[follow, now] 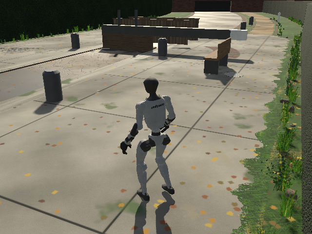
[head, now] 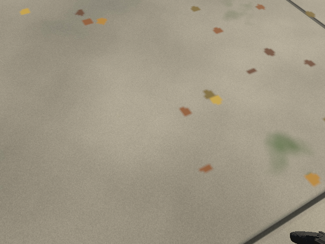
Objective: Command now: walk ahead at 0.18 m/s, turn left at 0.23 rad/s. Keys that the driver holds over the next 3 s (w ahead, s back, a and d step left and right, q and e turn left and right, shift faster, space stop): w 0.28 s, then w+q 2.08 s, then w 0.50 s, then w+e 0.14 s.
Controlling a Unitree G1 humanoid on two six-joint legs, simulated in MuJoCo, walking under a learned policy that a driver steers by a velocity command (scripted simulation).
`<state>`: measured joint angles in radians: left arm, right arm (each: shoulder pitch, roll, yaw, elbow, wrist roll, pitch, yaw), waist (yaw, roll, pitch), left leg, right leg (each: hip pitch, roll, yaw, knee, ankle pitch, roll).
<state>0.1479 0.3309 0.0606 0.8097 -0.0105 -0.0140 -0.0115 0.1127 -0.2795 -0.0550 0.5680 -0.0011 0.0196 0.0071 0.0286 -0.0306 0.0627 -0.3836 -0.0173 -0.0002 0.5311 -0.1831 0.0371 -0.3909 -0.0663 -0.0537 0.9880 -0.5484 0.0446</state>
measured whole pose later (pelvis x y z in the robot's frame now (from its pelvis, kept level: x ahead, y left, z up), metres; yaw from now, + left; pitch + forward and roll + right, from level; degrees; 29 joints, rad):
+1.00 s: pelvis +0.39 +0.05 +0.00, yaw +22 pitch +1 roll +1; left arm 0.20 0.30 0.05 0.75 0.00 -0.11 0.00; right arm 0.26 -0.28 -0.08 0.68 0.01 -0.05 0.03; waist -0.01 -0.02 0.05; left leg -0.28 -0.13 -0.02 0.42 -0.15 0.10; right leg -0.52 -0.10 0.07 1.17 -0.32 0.02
